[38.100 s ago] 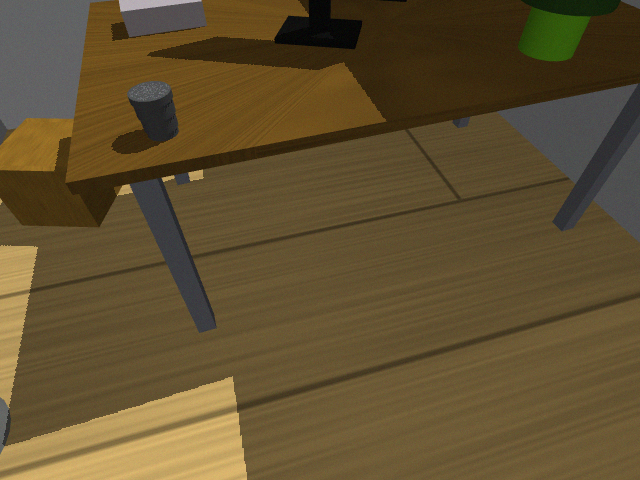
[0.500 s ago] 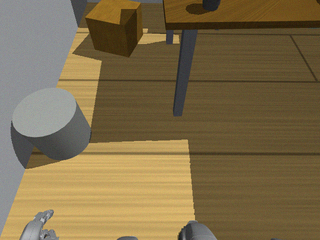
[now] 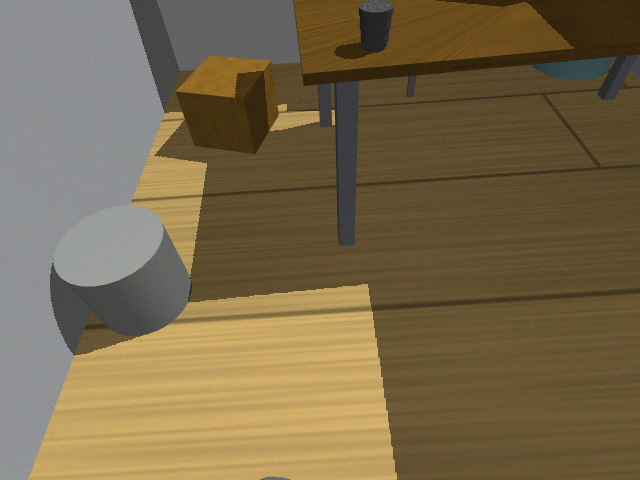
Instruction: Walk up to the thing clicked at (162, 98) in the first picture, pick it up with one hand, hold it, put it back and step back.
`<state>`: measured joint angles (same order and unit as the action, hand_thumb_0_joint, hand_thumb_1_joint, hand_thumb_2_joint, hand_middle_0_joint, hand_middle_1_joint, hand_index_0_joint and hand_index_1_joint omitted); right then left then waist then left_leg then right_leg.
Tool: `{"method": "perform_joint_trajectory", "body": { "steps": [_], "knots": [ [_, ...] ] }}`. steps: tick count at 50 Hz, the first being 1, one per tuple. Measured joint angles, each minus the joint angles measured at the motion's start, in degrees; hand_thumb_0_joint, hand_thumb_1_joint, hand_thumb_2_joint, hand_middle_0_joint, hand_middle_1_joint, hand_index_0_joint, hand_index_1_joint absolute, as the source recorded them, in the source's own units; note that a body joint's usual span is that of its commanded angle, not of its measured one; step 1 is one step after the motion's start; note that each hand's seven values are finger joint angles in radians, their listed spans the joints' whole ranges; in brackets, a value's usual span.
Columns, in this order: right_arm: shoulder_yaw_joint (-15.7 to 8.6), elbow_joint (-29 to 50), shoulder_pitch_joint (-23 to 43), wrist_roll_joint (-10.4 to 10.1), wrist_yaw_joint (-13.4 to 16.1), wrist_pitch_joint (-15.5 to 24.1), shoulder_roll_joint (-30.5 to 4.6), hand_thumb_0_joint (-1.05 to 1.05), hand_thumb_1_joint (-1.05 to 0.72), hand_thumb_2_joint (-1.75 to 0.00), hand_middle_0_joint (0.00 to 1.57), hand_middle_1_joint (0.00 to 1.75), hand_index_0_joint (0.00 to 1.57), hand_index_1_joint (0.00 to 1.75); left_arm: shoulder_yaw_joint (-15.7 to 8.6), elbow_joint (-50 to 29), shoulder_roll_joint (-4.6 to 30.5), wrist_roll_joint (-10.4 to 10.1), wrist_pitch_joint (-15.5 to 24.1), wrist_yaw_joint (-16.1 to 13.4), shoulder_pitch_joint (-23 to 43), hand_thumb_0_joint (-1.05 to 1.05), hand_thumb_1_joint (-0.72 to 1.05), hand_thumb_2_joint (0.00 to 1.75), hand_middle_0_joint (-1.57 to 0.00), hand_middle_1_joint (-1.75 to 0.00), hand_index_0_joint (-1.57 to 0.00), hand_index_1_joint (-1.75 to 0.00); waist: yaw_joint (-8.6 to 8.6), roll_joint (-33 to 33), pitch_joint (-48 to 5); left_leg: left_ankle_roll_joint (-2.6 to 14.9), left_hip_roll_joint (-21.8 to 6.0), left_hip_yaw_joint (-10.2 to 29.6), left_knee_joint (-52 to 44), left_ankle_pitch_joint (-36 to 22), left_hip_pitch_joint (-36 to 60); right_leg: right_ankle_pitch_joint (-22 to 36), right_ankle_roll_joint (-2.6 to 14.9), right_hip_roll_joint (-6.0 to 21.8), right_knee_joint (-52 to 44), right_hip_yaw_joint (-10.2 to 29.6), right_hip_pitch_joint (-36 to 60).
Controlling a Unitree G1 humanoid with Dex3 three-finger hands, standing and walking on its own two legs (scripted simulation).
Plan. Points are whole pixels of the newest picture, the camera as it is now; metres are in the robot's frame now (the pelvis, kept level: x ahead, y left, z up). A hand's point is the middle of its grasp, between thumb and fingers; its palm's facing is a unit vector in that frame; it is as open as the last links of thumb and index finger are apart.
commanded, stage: step back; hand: right
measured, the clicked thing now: (375, 26) +1.15 -0.12 +0.04
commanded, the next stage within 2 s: stand in 0.94 s
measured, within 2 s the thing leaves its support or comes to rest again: neither
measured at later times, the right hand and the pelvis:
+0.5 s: hand out of the picture +0.09 -0.27 -0.16, palm faces -0.07 +0.92 -0.38, open 7.4 cm; pelvis +0.02 -0.01 -0.01, yaw +4 degrees
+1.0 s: hand out of the picture +0.16 -0.22 -0.14, palm faces -0.10 +0.93 -0.35, open 7.4 cm; pelvis +0.05 +0.03 +0.01, yaw +4 degrees
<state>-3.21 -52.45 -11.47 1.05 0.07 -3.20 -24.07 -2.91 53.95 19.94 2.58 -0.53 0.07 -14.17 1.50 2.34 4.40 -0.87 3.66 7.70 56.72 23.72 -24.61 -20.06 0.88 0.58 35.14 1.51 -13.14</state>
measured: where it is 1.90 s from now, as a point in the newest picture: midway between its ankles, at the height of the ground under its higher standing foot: outside the picture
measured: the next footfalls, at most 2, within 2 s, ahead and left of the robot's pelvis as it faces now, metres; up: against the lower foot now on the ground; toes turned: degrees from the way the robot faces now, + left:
left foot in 0.12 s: +0.01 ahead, +0.14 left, +0.00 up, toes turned +1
right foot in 0.40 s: +0.10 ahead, -0.12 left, +0.00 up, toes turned +1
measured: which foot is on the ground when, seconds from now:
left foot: up 0.00-0.10, down 0.12-0.44, up 0.46-0.66, down 0.68-1.00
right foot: down 0.00-0.16, up 0.18-0.38, down 0.40-1.00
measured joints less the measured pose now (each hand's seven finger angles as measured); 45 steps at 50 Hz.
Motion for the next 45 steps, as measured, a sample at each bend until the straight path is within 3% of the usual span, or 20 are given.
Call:
{"method": "perform_joint_trajectory", "body": {
  "steps": [5, 7, 8, 11, 13, 19, 22, 24, 27, 32, 35, 45],
  "knots": [
    [0.1, -3.1, -3.4, 0.8, -0.9, 1.0, 0.3, 0.0, -0.9, -0.9, 0.2, 0.3, 0.2, 0.3, -0.8, -1.4, 1.6, 0.3, 1.1, 0.5, 1.5, 0.0, 0.89, 0.9, -0.2, -0.3, -0.2, -0.3, -0.54, 0.1, -0.1, -0.12, -2.7, -3.7, -15.4, 4.1, 8.5, -0.3, -0.47, 1.5, 1.2, -3.1, -1.6],
    [-0.1, -4.3, -3.5, 1.0, -0.9, 1.9, 1.6, 0.01, -0.9, -0.9, 0.2, 0.3, 0.2, 0.3, -1.0, -1.6, 3.0, 0.1, 0.8, 0.5, 2.4, 0.0, 0.9, 0.9, -0.2, -0.3, -0.2, -0.3, -0.3, -2.2, 1.0, 0.48, -1.6, -5.4, -23.0, -3.7, 12.0, -1.2, -1.14, 3.5, 3.4, -2.8, -2.0],
    [-0.2, -4.5, -3.3, 1.2, -0.9, 2.4, 2.4, 0.01, -0.9, -0.9, 0.2, 0.3, 0.2, 0.3, -1.1, -1.6, 3.7, -0.1, 0.5, 0.4, 2.3, 0.0, 0.9, 0.9, -0.2, -0.3, -0.2, -0.3, 0.23, -4.0, 1.6, 0.76, -0.6, -6.6, -24.2, -5.4, 13.1, -1.6, -0.38, 4.4, 5.2, -1.2, -2.6],
    [0.0, -3.7, -4.0, 1.3, -1.3, 4.0, 3.4, 0.01, -0.9, -0.9, 0.2, 0.3, 0.2, 0.3, -0.8, 0.1, 3.8, -0.6, -0.5, 0.4, 1.6, 0.0, 0.9, 0.9, -0.2, -0.3, -0.2, -0.3, -0.93, -3.8, 0.3, 2.07, -1.4, -6.4, -24.4, -5.1, 13.4, -7.9, 0.41, 2.1, 13.5, -0.7, -6.1],
    [0.1, -3.4, -4.4, 1.3, -1.3, 4.3, 3.8, 0.01, -0.9, -0.9, 0.2, 0.3, 0.2, 0.3, -0.6, 0.7, 4.2, -0.9, -0.5, 0.9, 1.5, 0.0, 0.9, 0.9, -0.2, -0.3, -0.2, -0.3, -1.49, -3.6, -0.2, 2.31, -2.2, -6.0, -25.9, -5.4, 14.5, -8.3, 0.77, 1.2, 15.6, -1.0, -7.5],
    [0.3, -2.5, -3.9, 1.1, -1.1, 4.4, 3.2, 0.0, -0.9, -0.9, 0.2, 0.3, 0.21, 0.31, -0.7, 1.2, 4.3, -1.3, 0.8, 1.6, 2.1, 0.0, 0.9, 0.9, -0.2, -0.3, -0.2, -0.3, -2.09, -4.2, -0.2, 0.49, -3.4, -6.0, -25.5, -4.4, 15.5, -2.5, 0.35, 1.9, 5.4, -1.8, -6.7],
    [0.3, -2.7, -2.9, 0.5, -0.5, 3.2, 1.8, 0.0, -0.9, -0.9, 0.2, 0.3, 0.21, 0.31, -0.7, 1.9, 2.6, -1.3, 1.9, 1.0, 3.2, 0.0, 0.9, 0.9, -0.2, -0.3, -0.2, -0.3, -2.16, -1.3, 0.6, 0.05, -5.6, -4.8, -19.5, -0.5, 14.0, 6.4, -0.14, -0.2, -0.5, -3.6, -3.7],
    [0.4, -3.1, -2.3, 0.1, 0.1, 2.4, 1.6, 0.0, -0.9, -0.9, 0.2, 0.3, 0.2, 0.3, -0.2, 1.9, 1.2, -0.8, 2.7, 0.7, 3.6, 0.0, 0.9, 0.9, -0.2, -0.3, -0.2, -0.3, -1.89, -0.1, 0.3, 0.81, -4.5, -2.0, -13.8, 3.5, 11.6, 5.1, -0.07, -0.7, 0.2, -4.6, -3.6],
    [0.7, -3.7, -1.4, -0.1, 0.3, 2.3, 1.9, 0.0, -0.9, -0.9, 0.2, 0.3, 0.2, 0.3, 0.5, 1.9, 0.1, -0.7, 2.8, 0.7, 4.1, 0.0, 0.9, 0.9, -0.2, -0.3, -0.2, -0.3, -0.82, -0.9, -0.1, 1.04, -2.5, -3.2, -9.4, 7.5, 9.0, 4.0, 0.26, 0.5, 0.3, -3.9, -3.4],
    [0.9, -4.5, 0.3, -0.1, 0.1, 2.8, 1.6, 0.0, -0.9, -0.9, 0.2, 0.3, 0.2, 0.3, 1.3, 2.0, -0.8, -0.9, 3.0, 0.5, 5.8, 0.0, 0.9, 0.9, -0.2, -0.3, -0.2, -0.3, -0.46, -0.6, 0.5, 1.25, -3.3, -4.4, -13.7, 4.6, 7.8, 3.4, -0.6, 1.5, 0.1, -4.5, -3.1],
    [0.7, -5.5, 1.2, 0.2, 0.2, 3.5, 2.2, 0.0, -0.9, -0.9, 0.2, 0.3, 0.2, 0.3, 1.3, 2.5, -0.1, -1.4, 2.3, 0.3, 6.9, 0.0, 0.9, 0.9, -0.2, -0.3, -0.2, -0.3, -0.77, -1.8, 1.2, 0.67, -3.2, -5.9, -21.5, -6.1, 10.2, 1.9, -1.53, 2.8, 2.3, -4.2, -3.5],
    [2.0, -8.4, 4.9, 0.1, -0.1, 3.0, 4.9, 0.0, -0.9, -0.9, 0.2, 0.3, 0.2, 0.3, 1.3, 5.1, 2.4, -2.5, 1.6, -0.3, 8.8, 0.0, 0.9, 0.9, -0.2, -0.3, -0.2, -0.3, -0.49, -3.4, 0.6, 1.05, -3.7, -6.8, -23.5, -5.0, 12.2, 3.8, -2.52, 2.1, -3.3, -3.5, -0.2]
  ]
}}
